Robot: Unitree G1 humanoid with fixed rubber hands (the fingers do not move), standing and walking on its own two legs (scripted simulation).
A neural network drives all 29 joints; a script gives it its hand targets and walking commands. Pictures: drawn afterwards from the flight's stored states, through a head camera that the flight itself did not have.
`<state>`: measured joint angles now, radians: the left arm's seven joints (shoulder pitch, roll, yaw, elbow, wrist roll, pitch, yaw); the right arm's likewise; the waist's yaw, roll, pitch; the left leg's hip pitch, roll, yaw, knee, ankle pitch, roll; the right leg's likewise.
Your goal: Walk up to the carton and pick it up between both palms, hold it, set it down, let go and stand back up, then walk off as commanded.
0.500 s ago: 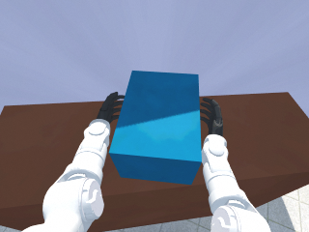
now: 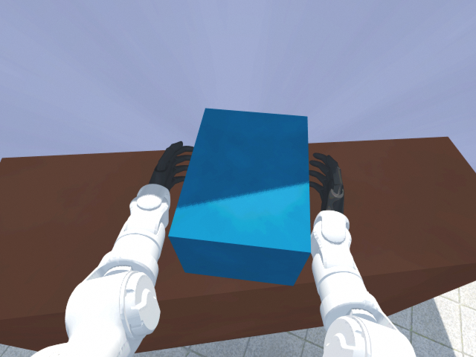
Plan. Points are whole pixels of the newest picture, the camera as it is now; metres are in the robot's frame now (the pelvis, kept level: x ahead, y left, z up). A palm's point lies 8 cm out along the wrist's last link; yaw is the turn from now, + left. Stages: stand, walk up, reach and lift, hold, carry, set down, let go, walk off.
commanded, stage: set down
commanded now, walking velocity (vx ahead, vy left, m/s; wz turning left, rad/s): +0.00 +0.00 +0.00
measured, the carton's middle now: (247, 193) +0.42 -0.03 +0.00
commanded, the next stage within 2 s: none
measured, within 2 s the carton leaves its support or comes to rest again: rests again in 1.38 s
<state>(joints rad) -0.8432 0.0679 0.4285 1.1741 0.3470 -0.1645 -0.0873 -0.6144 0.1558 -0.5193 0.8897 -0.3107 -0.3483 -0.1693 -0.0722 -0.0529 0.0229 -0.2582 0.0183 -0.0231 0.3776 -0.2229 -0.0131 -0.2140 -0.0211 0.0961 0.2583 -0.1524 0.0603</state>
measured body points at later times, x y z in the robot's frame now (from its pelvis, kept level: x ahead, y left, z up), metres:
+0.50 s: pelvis +0.00 +0.00 +0.00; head +0.07 +0.03 +0.44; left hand +0.44 +0.12 +0.03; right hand +0.37 -0.17 +0.04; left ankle -0.03 +0.12 -0.75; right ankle -0.02 -0.17 -0.75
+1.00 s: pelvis +0.00 +0.00 +0.00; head +0.08 +0.03 +0.44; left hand +0.44 +0.12 +0.02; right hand +0.37 -0.18 +0.02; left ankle -0.03 +0.12 -0.75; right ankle -0.02 -0.17 -0.75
